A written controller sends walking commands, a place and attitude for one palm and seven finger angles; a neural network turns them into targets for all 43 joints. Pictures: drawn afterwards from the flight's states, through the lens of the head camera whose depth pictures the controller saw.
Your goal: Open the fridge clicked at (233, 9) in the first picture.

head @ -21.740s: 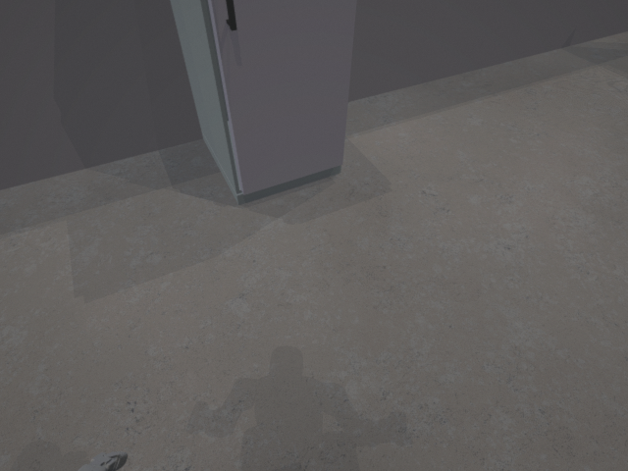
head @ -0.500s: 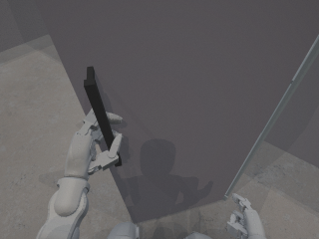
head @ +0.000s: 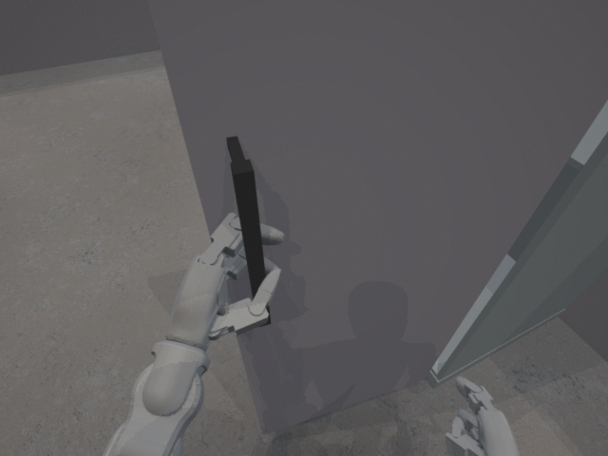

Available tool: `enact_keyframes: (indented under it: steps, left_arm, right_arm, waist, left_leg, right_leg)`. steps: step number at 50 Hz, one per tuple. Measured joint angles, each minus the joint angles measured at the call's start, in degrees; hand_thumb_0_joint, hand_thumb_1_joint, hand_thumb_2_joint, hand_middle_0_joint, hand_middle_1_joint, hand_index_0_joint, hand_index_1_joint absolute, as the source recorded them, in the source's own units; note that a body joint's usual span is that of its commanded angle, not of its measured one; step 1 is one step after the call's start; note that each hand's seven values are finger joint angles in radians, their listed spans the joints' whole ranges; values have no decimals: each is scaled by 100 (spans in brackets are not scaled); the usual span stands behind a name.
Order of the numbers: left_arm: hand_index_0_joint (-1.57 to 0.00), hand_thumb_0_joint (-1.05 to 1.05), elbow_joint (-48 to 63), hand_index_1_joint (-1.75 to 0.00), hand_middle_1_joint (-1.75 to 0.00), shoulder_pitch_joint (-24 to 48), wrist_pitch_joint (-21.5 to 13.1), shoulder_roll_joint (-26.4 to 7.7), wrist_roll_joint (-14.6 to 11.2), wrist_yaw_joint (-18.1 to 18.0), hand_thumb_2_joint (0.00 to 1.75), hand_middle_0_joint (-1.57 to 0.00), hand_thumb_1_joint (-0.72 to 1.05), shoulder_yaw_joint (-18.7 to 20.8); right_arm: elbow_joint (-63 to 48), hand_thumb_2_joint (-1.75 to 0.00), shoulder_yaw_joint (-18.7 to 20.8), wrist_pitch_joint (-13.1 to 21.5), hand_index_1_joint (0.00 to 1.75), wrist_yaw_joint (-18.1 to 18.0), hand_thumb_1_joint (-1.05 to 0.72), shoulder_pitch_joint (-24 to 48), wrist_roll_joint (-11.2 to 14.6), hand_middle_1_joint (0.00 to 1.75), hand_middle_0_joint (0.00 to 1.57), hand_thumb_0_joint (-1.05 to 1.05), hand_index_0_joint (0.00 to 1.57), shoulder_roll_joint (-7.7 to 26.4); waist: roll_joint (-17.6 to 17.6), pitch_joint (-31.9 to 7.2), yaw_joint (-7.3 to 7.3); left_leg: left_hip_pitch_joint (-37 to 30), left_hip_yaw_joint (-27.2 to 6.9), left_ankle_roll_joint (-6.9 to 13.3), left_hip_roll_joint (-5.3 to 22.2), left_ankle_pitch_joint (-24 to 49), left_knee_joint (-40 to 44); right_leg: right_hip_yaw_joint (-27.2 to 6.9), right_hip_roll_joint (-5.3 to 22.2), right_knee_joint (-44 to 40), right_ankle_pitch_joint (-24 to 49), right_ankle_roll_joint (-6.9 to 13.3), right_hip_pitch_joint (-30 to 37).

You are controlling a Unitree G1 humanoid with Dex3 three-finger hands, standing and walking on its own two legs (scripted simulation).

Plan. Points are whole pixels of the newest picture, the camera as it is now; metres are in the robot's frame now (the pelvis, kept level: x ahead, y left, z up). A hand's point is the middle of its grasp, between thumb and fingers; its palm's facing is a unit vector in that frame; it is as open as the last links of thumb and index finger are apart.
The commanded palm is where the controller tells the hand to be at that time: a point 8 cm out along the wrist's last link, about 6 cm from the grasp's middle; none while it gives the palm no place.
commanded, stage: stop walking and hold the door back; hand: left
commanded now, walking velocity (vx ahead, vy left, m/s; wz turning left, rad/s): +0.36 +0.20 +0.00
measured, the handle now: (251, 247) +0.30 +0.08 +0.17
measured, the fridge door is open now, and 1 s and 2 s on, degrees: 81 84 76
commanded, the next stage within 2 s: loosen the grip on the handle in 1.30 s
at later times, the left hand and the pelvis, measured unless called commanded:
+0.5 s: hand (273, 308) +0.23 +0.05 +0.15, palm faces +0.04 -0.97 -0.26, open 5.9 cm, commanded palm +0.25 +0.12 +0.14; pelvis -0.18 -0.07 +0.01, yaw +2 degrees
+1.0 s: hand (285, 306) +0.23 +0.03 +0.17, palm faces +0.11 -0.98 -0.15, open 5.4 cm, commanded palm +0.24 +0.11 +0.14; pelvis -0.23 -0.10 +0.01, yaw +1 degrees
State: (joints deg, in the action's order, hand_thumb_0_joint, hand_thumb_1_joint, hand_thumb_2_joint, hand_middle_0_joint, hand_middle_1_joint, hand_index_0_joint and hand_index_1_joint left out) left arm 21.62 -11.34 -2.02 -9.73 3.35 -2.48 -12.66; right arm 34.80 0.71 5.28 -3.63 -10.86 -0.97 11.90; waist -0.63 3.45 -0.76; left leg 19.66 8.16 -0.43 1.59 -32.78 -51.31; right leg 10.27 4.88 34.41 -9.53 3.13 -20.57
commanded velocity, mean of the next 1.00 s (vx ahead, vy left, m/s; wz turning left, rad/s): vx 0.27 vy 0.11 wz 0.00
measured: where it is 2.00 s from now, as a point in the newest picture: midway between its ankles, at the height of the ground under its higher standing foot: outside the picture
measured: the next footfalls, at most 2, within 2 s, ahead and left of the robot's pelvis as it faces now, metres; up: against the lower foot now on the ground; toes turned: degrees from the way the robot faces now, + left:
left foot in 0.04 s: +0.02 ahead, +0.08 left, +0.00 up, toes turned +8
right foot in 0.24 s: +0.06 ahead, -0.14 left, +0.00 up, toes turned +7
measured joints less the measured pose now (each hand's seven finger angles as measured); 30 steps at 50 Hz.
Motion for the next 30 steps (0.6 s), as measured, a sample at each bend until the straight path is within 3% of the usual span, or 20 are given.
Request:
enact_keyframes:
  steps: [2, 3, 5, 8, 10, 11, 12, 14, 15, 17, 21, 25, 26, 27, 29, 30]
  left_arm:
    - [-27, -2, -352, -123, -138, 371, 78, 34, -23, -61, 74, -43, 67, -174]
    - [-27, -2, -596, -122, -138, 625, 96, 6, -64, -98, 74, -43, 67, -210]
    - [-27, -2, -1202, -123, -138, 1133, 101, -13, -221, -188, 75, -44, 66, -236]
    - [-30, -3, -2289, -127, -137, 1845, 178, -7, -348, -215, 77, -44, 66, -217]
    - [-32, -4, -3092, -130, -136, 2381, 239, 69, -444, -183, 78, -44, 64, -157]
    - [-33, -4, -3476, -132, -135, 2692, 280, 113, -449, -158, 78, -44, 64, -144]
    - [-34, -4, -3808, -133, -135, 3040, 329, 130, -471, -115, 79, -44, 63, -115]
    - [-36, -4, -4309, -135, -134, 3607, 319, 236, -490, -65, 79, -43, 63, 174]
    - [-35, -3, -4492, -134, -134, 3766, 289, 249, -501, -82, 79, -43, 64, 336]
    - [-35, -3, -4878, -134, -133, 3942, 168, 228, -553, -87, 78, -41, 64, 651]
    - [-37, -3, -5629, -136, -132, 4322, 18, 16, -585, -4, 78, -39, 65, 1152]
    - [-40, -2, -6459, -138, -133, 4873, -125, -324, -533, 93, 78, -39, 65, 1570]
    - [-40, -2, -6687, -138, -133, 5069, -155, -411, -537, 123, 78, -40, 64, 1652]
    - [-40, -2, -6917, -139, -134, 5328, -173, -499, -566, 152, 79, -40, 64, 1713]
    - [-40, -2, -7449, -139, -134, 5877, -247, -659, -559, 152, 79, -40, 65, 1856]
    - [-40, -2, -7730, -139, -133, 6052, -306, -680, -530, 116, 79, -39, 65, 1938]
  right_arm:
    - [27, -90, -57, -98, 30, -50, -90, -16, 2, 30, 20, 2, 20, 136]
    - [77, -90, -89, -174, 30, -69, -90, 42, 7, 30, 20, 2, 20, 134]
    - [74, -90, -187, -339, 30, -89, -90, 133, 43, 30, 20, 2, 20, 164]
    - [183, -90, -265, -569, 30, -84, -90, 202, 140, 30, 20, 2, 20, 124]
    - [233, -90, -293, -682, 30, -78, -90, 137, 172, 30, 20, 2, 20, 51]
    - [240, -90, -298, -716, 30, -85, -90, 82, 174, 30, 20, 2, 20, 10]
    - [237, -90, -302, -738, 30, -88, -90, 32, 164, 30, 20, 1, 20, -59]
    - [387, -90, -318, -759, 30, -66, -90, 247, 108, 30, 20, 1, 20, -66]
    - [488, -90, -302, -750, 30, -65, -90, 385, 76, 30, 20, 1, 20, -45]
    - [613, -90, -237, -702, 30, -89, -90, 500, 61, 30, 20, 1, 20, -34]
    - [671, -90, -92, -602, 30, -66, -90, 368, 93, 30, 20, 1, 20, 31]
    - [696, -90, -20, -538, 30, -55, -90, 95, 118, 30, 20, 1, 20, 301]
    - [639, -90, -4, -512, 30, -59, -90, -19, 128, 30, 20, 1, 20, 438]
    - [580, -90, 33, -462, 30, -78, -90, -132, 141, 30, 20, 1, 20, 584]
    - [764, -90, 145, -391, 30, -112, -90, -221, 201, 30, 20, 1, 20, 624]
    - [895, -90, 179, -421, 30, -106, -90, -314, 254, 30, 20, 1, 20, 635]
  waist:
    - [79, -204, 144]
    - [-6, -217, 199]
    - [15, -144, 274]
    - [308, -242, 202]
    - [452, -340, 162]
    - [478, -383, 145]
    - [346, -445, 144]
    - [236, -308, 269]
    - [266, -204, 265]
    - [323, -118, 135]
    - [131, -19, -123]
    - [-115, 69, -218]
    - [-21, 53, -239]
    - [155, 67, -286]
    - [63, 382, -301]
    - [55, 431, -306]
  left_leg:
    - [-611, -65, 156, -111, 127, 1042]
    - [-691, -83, 254, -192, 580, 1379]
    - [-705, -127, 379, -191, 1440, 1527]
    - [-685, -329, 418, -60, 1633, 1642]
    - [-596, -373, 350, 110, 1573, 1665]
    - [-458, -409, 326, 161, 1373, 1525]
    - [-183, -417, 313, 90, 948, 1183]
    - [459, -718, 162, -118, 628, -214]
    - [652, -883, 90, -232, 719, -839]
    - [844, -1014, 11, -394, 961, -1541]
    - [639, -756, -38, -550, 939, -1306]
    - [-510, -32, 169, -575, 353, 790]
    - [-838, 37, 308, -510, 77, 1469]
    - [-971, -101, 539, -368, 4, 1974]
    - [-758, -18, 559, -232, 1396, 1738]
    - [-681, -14, 518, -178, 1613, 1599]
  right_leg:
    - [150, -60, -69, 149, 39, -159]
    - [109, -38, -19, 122, -2, -235]
    - [-173, -178, 525, -586, -269, -370]
    - [-430, -358, 1763, -1042, -408, -534]
    - [-436, -394, 1559, -1259, -421, -225]
    - [-453, -401, 1142, -1399, -381, 49]
    - [-697, -362, 510, -1765, -254, 326]
    - [-910, -325, 300, -715, -118, 69]
    - [-987, -333, 355, -376, -120, -55]
    - [-1092, -324, 279, -399, -207, -165]
    - [-1276, -122, -325, -373, -341, -205]
    - [-1226, 62, -696, -163, -439, -372]
    - [-1110, -18, -458, -475, -503, -584]
    - [-964, -163, 275, -851, -585, -967]
    - [-1159, -272, 2327, -1121, -522, -1503]
    - [-1211, -303, 3075, -1135, -476, -1616]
